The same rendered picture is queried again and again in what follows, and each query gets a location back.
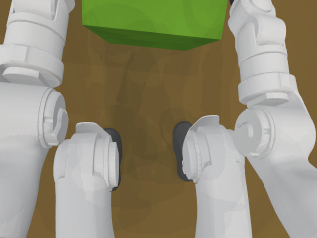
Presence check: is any left robot forearm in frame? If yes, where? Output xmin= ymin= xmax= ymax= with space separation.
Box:
xmin=0 ymin=0 xmax=75 ymax=88

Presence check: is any left robot shin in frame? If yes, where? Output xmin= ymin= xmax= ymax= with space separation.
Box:
xmin=53 ymin=122 xmax=114 ymax=188

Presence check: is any right robot forearm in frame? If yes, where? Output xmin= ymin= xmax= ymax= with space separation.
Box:
xmin=228 ymin=0 xmax=311 ymax=118

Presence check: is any carton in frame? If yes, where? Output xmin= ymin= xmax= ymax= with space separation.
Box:
xmin=82 ymin=0 xmax=228 ymax=51

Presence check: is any right robot upper arm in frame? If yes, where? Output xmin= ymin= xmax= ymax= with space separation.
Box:
xmin=232 ymin=105 xmax=317 ymax=238

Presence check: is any right robot shin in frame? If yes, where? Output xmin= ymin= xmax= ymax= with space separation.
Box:
xmin=182 ymin=115 xmax=245 ymax=174

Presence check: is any robot shin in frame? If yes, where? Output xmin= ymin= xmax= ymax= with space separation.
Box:
xmin=53 ymin=122 xmax=114 ymax=188
xmin=182 ymin=115 xmax=245 ymax=174

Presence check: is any left robot upper arm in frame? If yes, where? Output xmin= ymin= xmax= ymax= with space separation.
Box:
xmin=0 ymin=82 xmax=69 ymax=238

